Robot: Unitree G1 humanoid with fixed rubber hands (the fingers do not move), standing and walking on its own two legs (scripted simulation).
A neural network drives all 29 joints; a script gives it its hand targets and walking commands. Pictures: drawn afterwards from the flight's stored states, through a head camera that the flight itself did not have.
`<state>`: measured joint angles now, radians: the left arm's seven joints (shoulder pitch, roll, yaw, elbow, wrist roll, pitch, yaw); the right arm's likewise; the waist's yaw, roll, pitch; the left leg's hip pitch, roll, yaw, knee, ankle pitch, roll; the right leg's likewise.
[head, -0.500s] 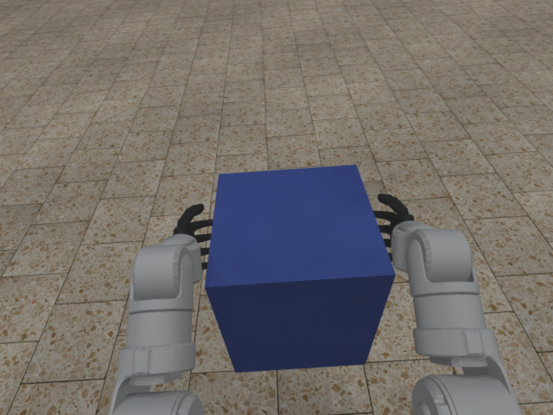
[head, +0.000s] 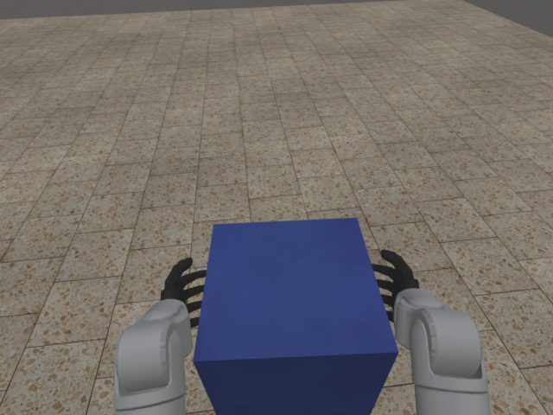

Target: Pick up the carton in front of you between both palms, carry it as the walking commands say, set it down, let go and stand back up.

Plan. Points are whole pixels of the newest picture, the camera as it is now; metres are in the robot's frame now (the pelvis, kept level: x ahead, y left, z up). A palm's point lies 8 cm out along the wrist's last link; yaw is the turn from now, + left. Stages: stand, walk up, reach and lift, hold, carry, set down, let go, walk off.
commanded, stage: carry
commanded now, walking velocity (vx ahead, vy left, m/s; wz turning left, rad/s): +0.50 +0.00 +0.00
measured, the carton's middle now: (289, 328) +0.28 +0.00 +0.01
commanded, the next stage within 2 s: none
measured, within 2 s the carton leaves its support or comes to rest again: neither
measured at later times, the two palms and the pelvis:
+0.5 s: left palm (221, 173) +0.58 +0.12 +0.07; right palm (367, 167) +0.59 -0.18 +0.07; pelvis +0.32 -0.04 -0.01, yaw +4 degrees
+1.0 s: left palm (212, 99) +0.91 +0.18 +0.08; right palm (322, 93) +0.91 -0.12 +0.08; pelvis +0.65 +0.02 -0.01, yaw +0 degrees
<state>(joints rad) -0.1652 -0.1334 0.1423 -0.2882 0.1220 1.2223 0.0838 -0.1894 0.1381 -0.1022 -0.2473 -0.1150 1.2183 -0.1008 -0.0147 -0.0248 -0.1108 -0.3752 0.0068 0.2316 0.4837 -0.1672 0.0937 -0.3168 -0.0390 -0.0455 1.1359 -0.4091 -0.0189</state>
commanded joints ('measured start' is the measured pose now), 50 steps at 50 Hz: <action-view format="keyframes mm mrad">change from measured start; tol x32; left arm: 1 -498 -925 -745 -40 -421 0 -266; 50 -479 -872 -758 -128 -422 14 -252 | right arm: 1 -470 947 694 -69 416 -6 274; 50 -403 888 679 -129 412 5 273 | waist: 1 7 55 -239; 19 8 196 -91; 23 46 -284 -344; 50 -9 188 -282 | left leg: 1 353 325 -419 -291 2 64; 20 423 181 -11 45 672 -54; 24 -298 33 -233 850 -285 -85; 45 156 -20 47 -49 47 -64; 48 647 426 -773 -276 -55 140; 50 559 384 -555 -209 182 107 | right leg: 1 -274 -97 62 19 106 -5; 16 -301 -36 -140 -598 379 17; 20 104 70 -248 -722 317 -15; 23 632 -398 594 -906 248 -230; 34 342 -229 -2 -1004 337 -112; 45 334 -155 -188 -628 740 -20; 48 -309 61 -62 84 -63 58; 50 -350 -45 45 194 -20 2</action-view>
